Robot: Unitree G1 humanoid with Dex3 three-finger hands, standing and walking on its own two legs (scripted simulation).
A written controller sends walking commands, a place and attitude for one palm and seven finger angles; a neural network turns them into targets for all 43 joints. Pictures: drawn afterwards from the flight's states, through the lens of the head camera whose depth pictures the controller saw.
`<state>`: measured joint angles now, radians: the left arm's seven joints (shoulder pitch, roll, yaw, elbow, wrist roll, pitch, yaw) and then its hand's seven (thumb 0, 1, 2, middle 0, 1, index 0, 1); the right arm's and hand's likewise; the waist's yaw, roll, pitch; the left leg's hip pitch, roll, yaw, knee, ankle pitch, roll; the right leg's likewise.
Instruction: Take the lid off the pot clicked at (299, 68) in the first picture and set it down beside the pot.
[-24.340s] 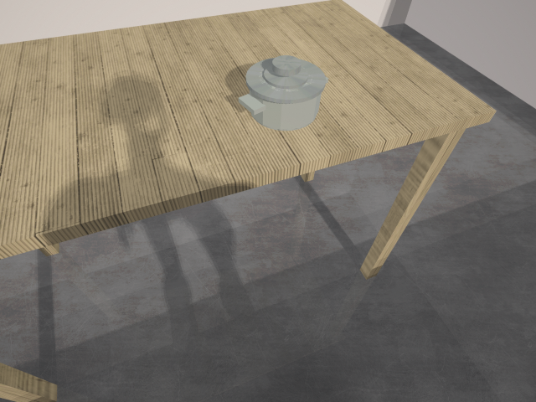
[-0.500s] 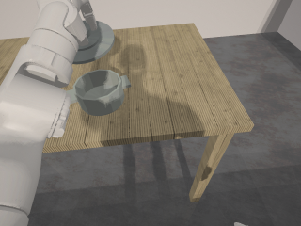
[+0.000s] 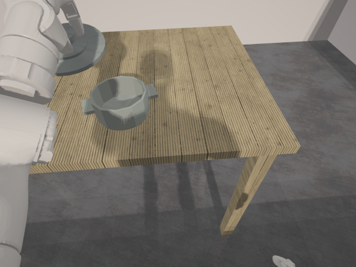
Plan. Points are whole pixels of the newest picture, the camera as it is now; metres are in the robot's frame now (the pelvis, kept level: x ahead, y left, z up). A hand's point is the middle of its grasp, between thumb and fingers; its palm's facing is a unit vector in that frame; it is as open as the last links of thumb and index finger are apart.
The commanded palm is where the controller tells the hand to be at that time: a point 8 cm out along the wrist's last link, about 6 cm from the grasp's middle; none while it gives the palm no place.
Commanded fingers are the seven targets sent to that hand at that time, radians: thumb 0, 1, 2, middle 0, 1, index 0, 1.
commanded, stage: move the lid sideways beside the pot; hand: left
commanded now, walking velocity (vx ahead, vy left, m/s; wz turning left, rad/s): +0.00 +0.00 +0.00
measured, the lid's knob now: (61, 35) +0.50 +0.21 +0.28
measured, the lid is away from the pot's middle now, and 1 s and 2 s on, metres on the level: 0.08 0.19 0.23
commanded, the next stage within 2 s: lower the lid onto the table in 1.54 s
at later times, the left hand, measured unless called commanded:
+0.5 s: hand (40, 30) +0.49 +0.24 +0.30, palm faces -0.19 -0.14 -0.97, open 8.0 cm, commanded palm +0.47 +0.25 +0.37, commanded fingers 0.00 0.55 1.05 -0.70 -1.10 -0.83 -1.08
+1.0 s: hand out of the picture +0.46 +0.31 +0.30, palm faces -0.18 -0.15 -0.97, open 8.0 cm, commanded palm +0.46 +0.31 +0.37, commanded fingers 0.00 0.55 1.05 -0.70 -1.10 -0.83 -1.08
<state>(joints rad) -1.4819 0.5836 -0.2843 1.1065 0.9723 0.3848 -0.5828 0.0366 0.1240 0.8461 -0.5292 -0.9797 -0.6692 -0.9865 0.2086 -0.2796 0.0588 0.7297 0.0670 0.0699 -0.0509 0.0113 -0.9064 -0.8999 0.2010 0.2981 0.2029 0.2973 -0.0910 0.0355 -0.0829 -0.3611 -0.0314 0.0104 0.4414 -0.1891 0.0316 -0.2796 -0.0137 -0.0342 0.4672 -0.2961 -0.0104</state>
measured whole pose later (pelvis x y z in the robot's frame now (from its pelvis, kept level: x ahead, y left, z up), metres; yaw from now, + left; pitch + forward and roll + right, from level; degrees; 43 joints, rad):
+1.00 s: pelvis +0.00 +0.01 +0.00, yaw +0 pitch +8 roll -1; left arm -1.42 0.81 -0.19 1.11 1.03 0.28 -0.60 0.04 0.13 0.84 -0.53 -0.98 -0.67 -0.99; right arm 0.24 -0.30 0.05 0.72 0.08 0.10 -0.06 0.01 -0.91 -0.90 0.20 0.30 0.20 0.30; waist -0.09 0.04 -0.07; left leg -0.39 -0.02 0.00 0.46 -0.20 0.04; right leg -0.28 0.00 -0.04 0.43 -0.28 0.00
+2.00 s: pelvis +0.01 +0.01 +0.00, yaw -1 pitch +9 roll -1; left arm -1.45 0.91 -0.13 1.23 1.05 0.29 -0.59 0.04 0.13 0.84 -0.52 -0.98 -0.66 -0.99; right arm 0.27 -0.30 0.05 0.71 0.09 0.11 -0.05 0.01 -0.91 -0.90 0.20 0.30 0.20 0.30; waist -0.12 0.05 -0.06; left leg -0.42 -0.02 0.01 0.47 -0.22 0.05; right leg -0.30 0.00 -0.03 0.42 -0.28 0.01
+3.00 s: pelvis +0.01 +0.02 +0.00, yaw -1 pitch +11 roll -2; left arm -1.32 0.90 -0.09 1.26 1.02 0.16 -0.55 0.04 0.14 0.84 -0.51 -0.98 -0.66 -0.99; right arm 0.30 -0.31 0.03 0.71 0.09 0.12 -0.06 0.01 -0.91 -0.90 0.20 0.30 0.20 0.30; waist -0.14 0.04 -0.07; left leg -0.48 -0.01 0.02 0.53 -0.25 0.05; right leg -0.36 0.00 -0.02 0.46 -0.29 0.01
